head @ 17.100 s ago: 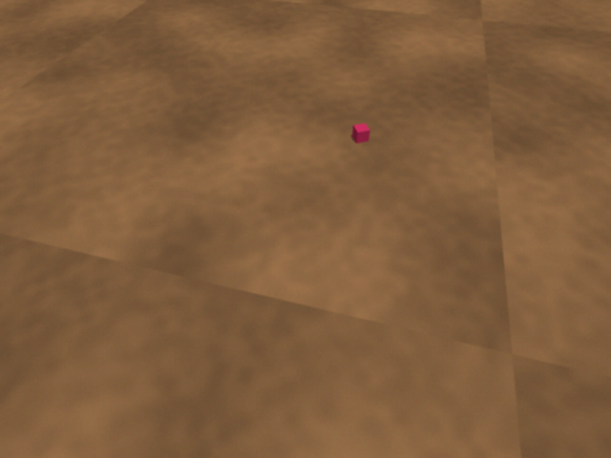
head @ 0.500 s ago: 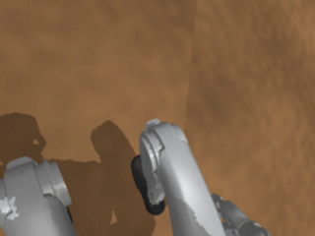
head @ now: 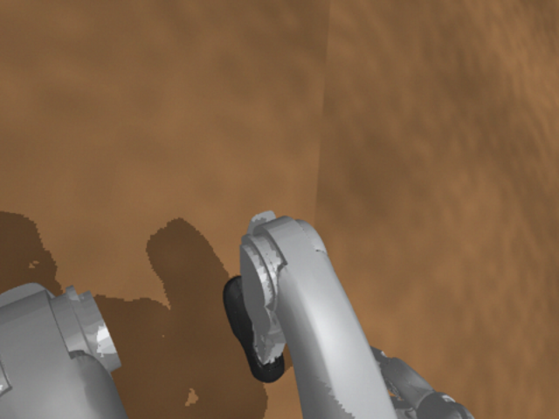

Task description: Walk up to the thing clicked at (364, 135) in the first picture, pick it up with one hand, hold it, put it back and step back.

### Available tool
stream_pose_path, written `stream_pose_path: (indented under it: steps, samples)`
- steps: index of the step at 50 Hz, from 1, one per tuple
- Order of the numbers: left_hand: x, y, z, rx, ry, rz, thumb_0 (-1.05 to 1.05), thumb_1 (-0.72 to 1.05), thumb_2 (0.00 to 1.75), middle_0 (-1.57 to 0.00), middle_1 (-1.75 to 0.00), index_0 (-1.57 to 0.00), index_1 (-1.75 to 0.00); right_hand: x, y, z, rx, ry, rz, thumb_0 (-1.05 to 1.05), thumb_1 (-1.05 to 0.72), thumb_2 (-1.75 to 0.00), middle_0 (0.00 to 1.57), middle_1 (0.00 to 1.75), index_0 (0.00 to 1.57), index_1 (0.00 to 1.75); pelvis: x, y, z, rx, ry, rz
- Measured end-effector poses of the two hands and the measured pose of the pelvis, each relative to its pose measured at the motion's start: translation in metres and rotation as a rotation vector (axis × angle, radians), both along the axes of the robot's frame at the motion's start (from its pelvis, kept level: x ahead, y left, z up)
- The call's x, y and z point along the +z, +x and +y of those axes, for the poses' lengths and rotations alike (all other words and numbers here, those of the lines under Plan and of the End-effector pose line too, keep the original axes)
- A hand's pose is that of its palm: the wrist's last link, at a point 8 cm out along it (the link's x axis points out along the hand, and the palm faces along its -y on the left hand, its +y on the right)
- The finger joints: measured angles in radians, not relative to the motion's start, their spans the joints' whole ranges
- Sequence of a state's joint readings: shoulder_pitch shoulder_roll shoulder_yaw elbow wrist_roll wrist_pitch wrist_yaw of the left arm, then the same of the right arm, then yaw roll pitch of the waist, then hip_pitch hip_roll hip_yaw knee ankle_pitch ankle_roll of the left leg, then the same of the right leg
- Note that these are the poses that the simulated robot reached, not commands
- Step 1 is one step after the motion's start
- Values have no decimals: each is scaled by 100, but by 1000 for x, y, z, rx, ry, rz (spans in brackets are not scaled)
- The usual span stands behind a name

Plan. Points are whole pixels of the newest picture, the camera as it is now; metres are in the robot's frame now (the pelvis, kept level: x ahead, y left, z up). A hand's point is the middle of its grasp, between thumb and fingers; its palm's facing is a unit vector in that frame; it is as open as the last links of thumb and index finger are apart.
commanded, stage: rest palm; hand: left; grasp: from above
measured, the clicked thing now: out of the picture +0.46 +0.38 -0.27
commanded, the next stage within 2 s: close in 0.30 s
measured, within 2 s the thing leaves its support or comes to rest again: neither
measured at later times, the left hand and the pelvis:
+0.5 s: hand out of the picture +0.43 +0.37 -0.23, palm faces -0.46 -0.15 -0.87, open 13.7 cm; pelvis +0.00 +0.00 +0.00, yaw +0 degrees
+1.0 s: hand out of the picture +0.45 +0.37 -0.22, palm faces -0.43 -0.14 -0.89, open 11.6 cm; pelvis +0.00 +0.00 +0.00, yaw +0 degrees
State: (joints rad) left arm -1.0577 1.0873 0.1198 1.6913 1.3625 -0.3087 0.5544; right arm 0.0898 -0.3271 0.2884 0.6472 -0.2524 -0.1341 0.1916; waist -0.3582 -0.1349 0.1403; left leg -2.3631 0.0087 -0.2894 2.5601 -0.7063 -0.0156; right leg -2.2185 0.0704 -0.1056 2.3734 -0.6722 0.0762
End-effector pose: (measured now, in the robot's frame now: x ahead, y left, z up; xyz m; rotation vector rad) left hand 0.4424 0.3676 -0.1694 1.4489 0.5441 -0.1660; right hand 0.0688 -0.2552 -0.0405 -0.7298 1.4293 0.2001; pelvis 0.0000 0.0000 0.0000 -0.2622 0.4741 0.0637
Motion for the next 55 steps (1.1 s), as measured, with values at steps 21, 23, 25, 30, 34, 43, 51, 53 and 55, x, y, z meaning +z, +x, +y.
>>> stream_pose_path:
  steps: [21,23,25,30,34,43,51,53,55]
  samples:
    - [2,3,3,31,6,36,0,-51,105,-14,-95,-10,-98,-1,6,0,16,34,-3,0,-90,-90,20,30,21,30,2,2,-1,-2,1,9]
    - [0,1,3,30,-2,40,0,-50,105,-15,-94,-11,-98,-1,8,-1,20,30,-9,0,-90,-90,20,30,21,30,2,1,-2,-2,2,6]
    - [0,-1,2,22,-8,43,0,-47,105,-17,-93,-12,-97,0,9,-3,27,23,-10,0,-90,-90,20,30,21,30,3,1,-2,-2,2,1]
    - [0,-2,0,-2,-19,23,0,-39,101,-23,-90,-19,-93,2,10,-6,40,4,-4,0,-90,-90,20,30,21,30,2,-1,-3,-2,4,-7]
    - [1,0,0,-9,-14,2,0,-32,96,-27,-87,-24,-89,3,9,-8,42,-10,-4,0,-90,-90,20,30,21,30,2,-1,-3,-4,3,-9]
    - [3,6,6,20,20,-10,0,-21,84,-33,-80,-31,-81,3,4,-4,29,-2,-8,0,-90,-89,20,30,21,30,0,-1,-1,-5,0,-3]
    - [3,8,8,35,11,9,0,-11,75,-40,-76,-39,-75,1,2,2,20,17,-1,0,-90,-89,20,30,21,30,2,0,0,-6,-6,3]
    - [3,7,8,32,7,15,0,-7,73,-42,-75,-42,-74,1,3,3,20,18,0,0,-90,-89,20,30,21,30,3,0,0,-6,-7,5]
    - [3,5,7,25,4,28,0,-4,72,-44,-74,-44,-72,2,4,3,20,18,-3,0,-90,-89,20,30,21,30,3,0,0,-4,-8,5]
